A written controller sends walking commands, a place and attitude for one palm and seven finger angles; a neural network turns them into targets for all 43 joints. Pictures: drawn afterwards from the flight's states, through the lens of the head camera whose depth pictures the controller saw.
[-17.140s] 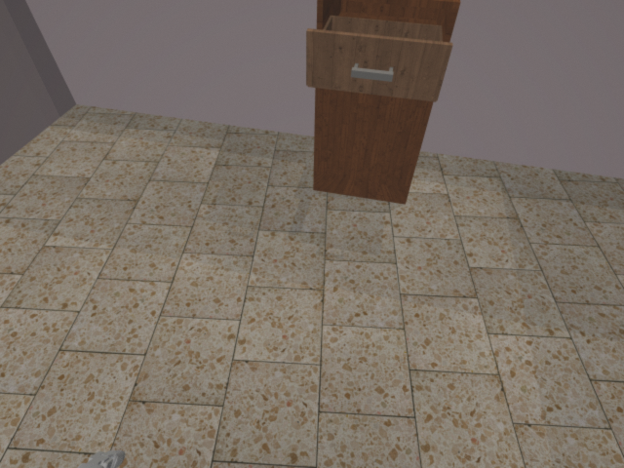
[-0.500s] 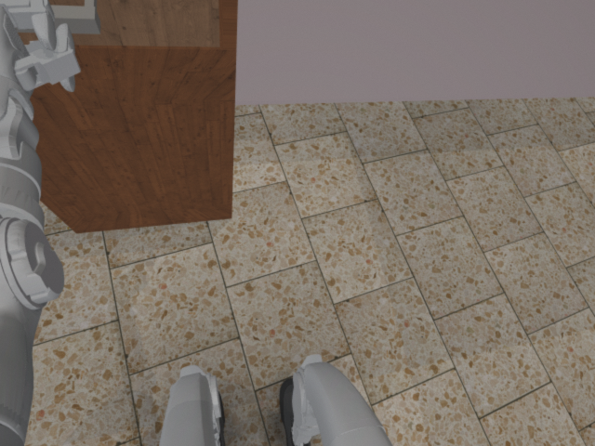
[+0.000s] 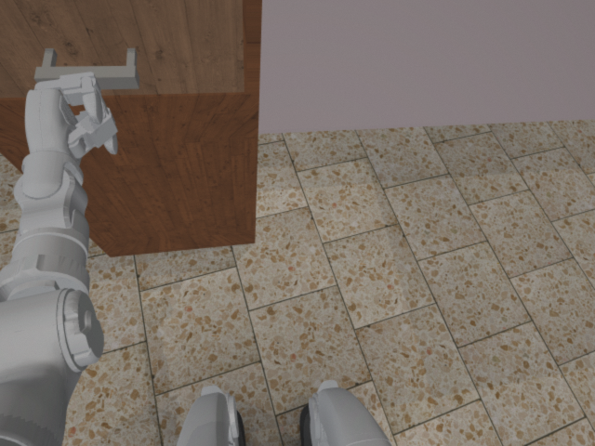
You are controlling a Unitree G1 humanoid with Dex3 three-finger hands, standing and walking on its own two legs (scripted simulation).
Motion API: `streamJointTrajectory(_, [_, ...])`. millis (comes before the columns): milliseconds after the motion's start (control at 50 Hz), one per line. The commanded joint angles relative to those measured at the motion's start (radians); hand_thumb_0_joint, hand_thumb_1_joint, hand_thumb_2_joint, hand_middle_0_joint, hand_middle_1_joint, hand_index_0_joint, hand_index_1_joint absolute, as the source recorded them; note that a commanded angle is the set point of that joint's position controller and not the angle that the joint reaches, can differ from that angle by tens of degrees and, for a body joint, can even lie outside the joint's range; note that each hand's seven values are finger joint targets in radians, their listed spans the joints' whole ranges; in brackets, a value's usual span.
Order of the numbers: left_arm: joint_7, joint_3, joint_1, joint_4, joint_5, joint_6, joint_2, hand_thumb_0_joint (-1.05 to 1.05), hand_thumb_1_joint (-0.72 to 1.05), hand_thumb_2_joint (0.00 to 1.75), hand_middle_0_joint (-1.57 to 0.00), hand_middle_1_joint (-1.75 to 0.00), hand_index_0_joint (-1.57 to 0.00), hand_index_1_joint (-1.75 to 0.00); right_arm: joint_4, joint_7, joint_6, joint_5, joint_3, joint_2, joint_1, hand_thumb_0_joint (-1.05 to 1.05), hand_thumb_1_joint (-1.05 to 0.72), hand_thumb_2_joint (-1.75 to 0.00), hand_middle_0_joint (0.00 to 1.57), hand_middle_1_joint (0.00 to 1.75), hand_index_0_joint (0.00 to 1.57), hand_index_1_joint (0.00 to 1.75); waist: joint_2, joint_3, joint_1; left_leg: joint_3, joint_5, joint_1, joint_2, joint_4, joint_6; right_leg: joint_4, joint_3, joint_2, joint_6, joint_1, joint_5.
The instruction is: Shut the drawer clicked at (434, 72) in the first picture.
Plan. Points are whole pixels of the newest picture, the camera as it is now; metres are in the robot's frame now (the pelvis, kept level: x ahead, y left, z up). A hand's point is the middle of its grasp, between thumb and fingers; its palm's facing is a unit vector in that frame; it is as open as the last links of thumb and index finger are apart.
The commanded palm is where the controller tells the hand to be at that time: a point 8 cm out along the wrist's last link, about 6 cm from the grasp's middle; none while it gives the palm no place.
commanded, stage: draw the hand back to the body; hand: left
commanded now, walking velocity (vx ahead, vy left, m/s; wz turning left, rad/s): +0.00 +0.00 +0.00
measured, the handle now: (90, 67) +0.61 +0.23 +0.07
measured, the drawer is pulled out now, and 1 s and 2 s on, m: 0.00 0.00 0.00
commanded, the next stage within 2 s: step back with the hand held close in 1.48 s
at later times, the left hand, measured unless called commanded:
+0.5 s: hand (62, 174) +0.40 +0.21 +0.12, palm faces +0.10 -0.99 -0.04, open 3.3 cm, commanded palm +0.37 +0.25 +0.13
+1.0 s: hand out of the picture +0.28 +0.21 +0.19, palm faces +0.36 -0.89 -0.28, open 3.3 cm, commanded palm +0.22 +0.25 +0.21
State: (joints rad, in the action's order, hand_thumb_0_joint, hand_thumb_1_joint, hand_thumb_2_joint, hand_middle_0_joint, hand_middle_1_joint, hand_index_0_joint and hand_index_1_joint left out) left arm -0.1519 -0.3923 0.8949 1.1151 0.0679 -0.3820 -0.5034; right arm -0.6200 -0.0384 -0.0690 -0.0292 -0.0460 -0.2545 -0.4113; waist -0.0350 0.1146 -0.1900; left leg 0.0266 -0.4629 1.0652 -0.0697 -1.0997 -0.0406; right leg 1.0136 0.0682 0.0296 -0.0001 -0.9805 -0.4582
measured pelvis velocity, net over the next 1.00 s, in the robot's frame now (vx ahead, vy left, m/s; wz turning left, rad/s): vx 0.03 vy -0.03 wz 0.04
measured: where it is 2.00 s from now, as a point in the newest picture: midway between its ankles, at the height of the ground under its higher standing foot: outside the picture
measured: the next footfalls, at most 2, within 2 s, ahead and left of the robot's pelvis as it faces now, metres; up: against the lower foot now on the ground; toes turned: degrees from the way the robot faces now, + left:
none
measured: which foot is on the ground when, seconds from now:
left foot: down 0.00-1.00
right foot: down 0.00-1.00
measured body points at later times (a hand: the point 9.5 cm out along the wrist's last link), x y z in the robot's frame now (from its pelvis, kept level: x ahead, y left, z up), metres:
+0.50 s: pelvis +0.04 -0.01 +0.04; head +0.09 +0.00 +0.49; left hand +0.39 +0.26 +0.13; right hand +0.15 -0.26 -0.07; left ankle +0.02 +0.09 -0.66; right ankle +0.01 -0.13 -0.66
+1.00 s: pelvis +0.03 -0.03 +0.08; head +0.02 -0.05 +0.53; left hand +0.25 +0.26 +0.21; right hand +0.23 -0.24 +0.00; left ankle +0.02 +0.09 -0.66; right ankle +0.01 -0.13 -0.66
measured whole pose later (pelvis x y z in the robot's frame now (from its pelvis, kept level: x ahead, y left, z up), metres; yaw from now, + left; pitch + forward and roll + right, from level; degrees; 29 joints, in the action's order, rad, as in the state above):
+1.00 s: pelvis +0.03 -0.03 +0.08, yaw +2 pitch -2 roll +0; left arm 0.10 -0.18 -0.19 -0.08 0.09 -0.07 -0.31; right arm -0.59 0.07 0.03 0.03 -0.04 -0.24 -0.17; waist -0.06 0.00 0.03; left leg 0.05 -0.25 0.18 -0.03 -0.46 0.00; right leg 0.44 0.05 0.01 -0.03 -0.13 -0.28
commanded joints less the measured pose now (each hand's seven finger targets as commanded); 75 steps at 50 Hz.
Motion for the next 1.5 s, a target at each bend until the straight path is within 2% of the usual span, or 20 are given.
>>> streamJointTrajectory(0, [0.002,0.008,0.452,-0.225,0.022,-0.094,-0.169,0.00,0.90,0.90,-1.40,-1.60,-1.40,-1.60,0.022,0.018,-0.002,0.003,0.083,-0.195,-0.161,0.00,-0.90,-0.90,0.20,0.30,0.20,0.30,-0.132,0.468,-0.020,-0.100,0.433,-0.544,0.021,0.109,0.017,-0.111,-0.010,0.034,-0.022,0.084,0.285])
streamJointTrajectory(80, [0.008,0.004,0.377,-0.259,0.020,-0.111,-0.150,0.00,0.90,0.90,-1.40,-1.60,-1.40,-1.60,0.027,0.014,-0.012,0.001,0.092,-0.187,-0.152,0.00,-0.90,-0.90,0.20,0.30,0.20,0.30,-0.157,0.524,0.011,-0.097,0.580,-0.606,0.022,0.100,0.023,-0.098,-0.010,0.030,-0.024,0.120,0.380])
streamJointTrajectory(160, [-0.014,-0.018,0.091,-0.472,0.064,-0.083,-0.155,0.00,0.90,0.90,-1.40,-1.60,-1.40,-1.60,0.100,0.006,-0.025,0.028,0.098,-0.174,-0.115,0.00,-0.90,-0.90,0.20,0.30,0.20,0.30,-0.170,0.633,0.096,-0.076,0.759,-0.700,0.027,0.151,0.025,-0.129,-0.016,0.032,-0.023,0.312,0.534])
streamJointTrajectory(260, [-0.017,0.007,-0.170,-0.695,0.137,-0.004,-0.094,0.00,0.90,0.90,-1.40,-1.60,-1.40,-1.60,0.152,0.019,-0.004,0.064,0.098,-0.154,-0.047,0.00,-0.90,-0.90,0.20,0.30,0.20,0.30,-0.064,0.509,0.119,-0.036,0.700,-0.649,0.034,0.228,0.009,-0.204,-0.026,0.026,-0.011,0.486,0.640])
streamJointTrajectory(280, [-0.013,0.027,-0.174,-0.735,0.148,0.003,-0.073,0.00,0.90,0.90,-1.40,-1.60,-1.40,-1.60,0.151,0.025,0.003,0.067,0.096,-0.150,-0.032,0.00,-0.90,-0.90,0.20,0.30,0.20,0.30,-0.049,0.477,0.108,-0.030,0.666,-0.641,0.036,0.244,0.007,-0.216,-0.027,0.024,-0.007,0.498,0.634])
streamJointTrajectory(380, [-0.015,0.080,-0.242,-0.821,0.161,0.022,-0.013,0.00,0.90,0.90,-1.40,-1.60,-1.40,-1.60,0.139,0.045,0.042,0.075,0.091,-0.145,0.024,0.00,-0.90,-0.90,0.20,0.30,0.20,0.30,-0.055,0.353,0.092,-0.033,0.581,-0.690,0.037,0.300,0.009,-0.267,-0.022,0.020,-0.008,0.483,0.546])
streamJointTrajectory(440, [-0.046,0.116,-0.294,-0.902,0.179,0.035,0.015,0.00,0.90,0.90,-1.40,-1.60,-1.40,-1.60,0.150,0.053,0.066,0.080,0.088,-0.141,0.066,0.00,-0.90,-0.90,0.20,0.30,0.20,0.30,-0.098,0.349,0.103,-0.038,0.576,-0.745,0.040,0.322,0.011,-0.289,-0.022,0.014,-0.014,0.506,0.527])
streamJointTrajectory(500, [-0.070,0.110,-0.357,-0.902,0.200,0.074,0.018,0.00,0.90,0.90,-1.40,-1.60,-1.40,-1.60,0.160,0.065,0.082,0.086,0.081,-0.142,0.114,0.00,-0.90,-0.90,0.20,0.30,0.20,0.30,-0.030,0.283,0.116,-0.039,0.482,-0.721,0.047,0.359,0.009,-0.319,-0.015,0.009,-0.012,0.530,0.491])
streamJointTrajectory(580, [-0.082,0.095,-0.467,-0.993,0.217,0.111,0.008,0.00,0.90,0.90,-1.40,-1.60,-1.40,-1.60,0.196,0.075,0.106,0.095,0.068,-0.132,0.178,0.00,-0.90,-0.90,0.20,0.30,0.20,0.30,-0.041,0.252,0.149,-0.034,0.430,-0.731,0.057,0.403,0.006,-0.351,-0.019,0.000,-0.016,0.588,0.470])
streamJointTrajectory(600, [0.041,0.106,-0.480,-1.089,0.094,0.135,-0.079,0.00,0.90,0.90,-1.40,-1.60,-1.40,-1.60,0.209,0.088,0.093,0.088,0.077,-0.117,0.250,0.00,-0.90,-0.90,0.20,0.30,0.20,0.30,-0.022,0.240,0.199,-0.018,0.385,-0.773,0.060,0.454,0.008,-0.420,-0.068,-0.025,-0.030,0.624,0.414])
streamJointTrajectory(620, [0.105,0.135,-0.545,-1.106,0.081,0.161,-0.008,0.00,0.90,0.90,-1.40,-1.60,-1.40,-1.60,0.217,0.098,0.094,0.085,0.073,-0.106,0.254,0.00,-0.90,-0.90,0.20,0.30,0.20,0.30,0.000,0.190,0.175,-0.016,0.345,-0.781,0.054,0.488,0.009,-0.448,-0.060,-0.027,-0.027,0.627,0.383])
streamJointTrajectory(660, [0.172,0.170,-0.631,-1.120,0.059,0.204,0.025,0.00,0.90,0.90,-1.40,-1.60,-1.40,-1.60,0.209,0.109,0.089,0.086,0.063,-0.106,0.279,0.00,-0.90,-0.90,0.20,0.30,0.20,0.30,0.005,0.116,0.180,-0.013,0.306,-0.789,0.050,0.534,0.009,-0.486,-0.063,-0.027,-0.025,0.663,0.349])
streamJointTrajectory(720, [0.229,0.136,-0.641,-1.196,0.034,0.231,-0.008,0.00,0.90,0.90,-1.40,-1.60,-1.40,-1.60,0.202,0.122,0.091,0.081,0.055,-0.105,0.306,0.00,-0.90,-0.90,0.20,0.30,0.20,0.30,0.015,0.100,0.187,-0.012,0.311,-0.845,0.050,0.589,0.005,-0.536,-0.062,-0.032,-0.023,0.722,0.354])
streamJointTrajectory(740, [0.237,0.131,-0.646,-1.218,0.031,0.235,-0.021,0.00,0.90,0.90,-1.40,-1.60,-1.40,-1.60,0.197,0.126,0.095,0.077,0.053,-0.106,0.317,0.00,-0.90,-0.90,0.20,0.30,0.20,0.30,0.028,0.087,0.191,-0.010,0.310,-0.858,0.051,0.603,0.001,-0.558,-0.067,-0.029,-0.021,0.736,0.351])
streamJointTrajectory(800, [0.255,0.153,-0.693,-1.299,0.021,0.246,0.018,0.00,0.90,0.90,-1.40,-1.60,-1.40,-1.60,0.190,0.127,0.112,0.071,0.045,-0.092,0.333,0.00,-0.90,-0.90,0.20,0.30,0.20,0.30,-0.045,0.059,0.194,-0.005,0.332,-0.928,0.053,0.645,0.006,-0.596,-0.063,-0.031,-0.026,0.771,0.361])
streamJointTrajectory(1000, [0.258,0.086,-1.048,-1.500,0.024,0.244,0.019,0.00,0.90,0.90,-1.40,-1.60,-1.40,-1.60,0.182,0.107,0.159,0.050,0.051,-0.082,0.352,0.00,-0.90,-0.90,0.20,0.30,0.20,0.30,0.019,-0.003,0.226,0.008,0.429,-0.994,0.053,0.708,0.004,-0.665,-0.057,-0.031,-0.018,0.876,0.460])
streamJointTrajectory(1100, [0.259,0.056,-1.158,-1.639,0.022,0.226,0.012,0.00,0.90,0.90,-1.40,-1.60,-1.40,-1.60,0.185,0.101,0.183,0.047,0.058,-0.075,0.361,0.00,-0.90,-0.90,0.20,0.30,0.20,0.30,-0.030,-0.028,0.232,0.012,0.413,-1.008,0.052,0.712,0.007,-0.682,-0.058,-0.035,-0.016,0.867,0.429])
streamJointTrajectory(1240, [0.264,-0.019,-1.377,-1.767,0.021,0.203,-0.015,0.00,0.90,0.90,-1.40,-1.60,-1.40,-1.60,0.182,0.100,0.226,0.042,0.071,-0.070,0.353,0.00,-0.90,-0.90,0.20,0.30,0.20,0.30,0.017,-0.040,0.253,0.017,0.460,-1.007,0.051,0.685,0.002,-0.684,-0.060,-0.033,-0.011,0.863,0.494])
streamJointTrajectory(1360, [0.263,0.023,-1.362,-1.721,0.016,0.201,0.043,0.00,0.90,0.90,-1.40,-1.60,-1.40,-1.60,0.169,0.109,0.231,0.047,0.076,-0.072,0.341,0.00,-0.90,-0.90,0.20,0.30,0.20,0.30,0.019,-0.140,0.229,0.016,0.371,-0.983,0.047,0.690,0.002,-0.701,-0.062,-0.037,-0.006,0.793,0.380])
streamJointTrajectory(1480, [0.273,-0.003,-1.346,-1.762,0.015,0.189,0.009,0.00,0.90,0.90,-1.40,-1.60,-1.40,-1.60,0.175,0.119,0.245,0.040,0.072,-0.066,0.348,0.00,-0.90,-0.90,0.20,0.30,0.20,0.30,0.015,-0.068,0.249,0.010,0.380,-1.000,0.054,0.691,-0.003,-0.694,-0.069,-0.045,-0.009,0.841,0.393])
